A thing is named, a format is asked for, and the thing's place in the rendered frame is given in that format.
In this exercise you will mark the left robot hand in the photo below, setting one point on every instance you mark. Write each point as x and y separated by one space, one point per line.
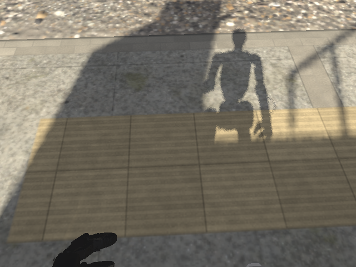
84 246

